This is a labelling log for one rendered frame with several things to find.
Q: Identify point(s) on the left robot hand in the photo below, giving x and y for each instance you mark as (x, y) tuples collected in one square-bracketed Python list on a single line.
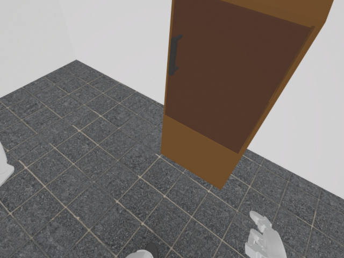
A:
[(6, 170)]

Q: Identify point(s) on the handle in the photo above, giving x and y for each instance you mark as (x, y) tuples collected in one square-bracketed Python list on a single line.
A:
[(172, 58)]

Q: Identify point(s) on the right robot hand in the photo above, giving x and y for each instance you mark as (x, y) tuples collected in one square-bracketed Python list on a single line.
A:
[(268, 245)]

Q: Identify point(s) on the cupboard door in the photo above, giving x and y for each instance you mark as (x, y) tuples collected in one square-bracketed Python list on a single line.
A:
[(230, 61)]

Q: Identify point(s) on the left robot foot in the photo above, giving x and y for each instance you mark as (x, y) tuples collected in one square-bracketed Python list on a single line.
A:
[(152, 248)]

